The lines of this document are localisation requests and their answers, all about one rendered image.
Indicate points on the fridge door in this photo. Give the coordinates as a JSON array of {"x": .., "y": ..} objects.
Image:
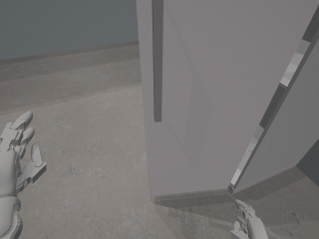
[{"x": 222, "y": 62}]

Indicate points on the robot left forearm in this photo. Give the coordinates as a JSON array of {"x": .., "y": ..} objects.
[{"x": 11, "y": 224}]

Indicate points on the left robot hand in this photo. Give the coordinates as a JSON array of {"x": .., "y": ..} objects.
[{"x": 12, "y": 149}]

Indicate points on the right robot hand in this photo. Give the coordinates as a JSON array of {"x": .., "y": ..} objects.
[{"x": 253, "y": 228}]

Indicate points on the handle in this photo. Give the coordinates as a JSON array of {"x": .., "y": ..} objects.
[{"x": 157, "y": 11}]

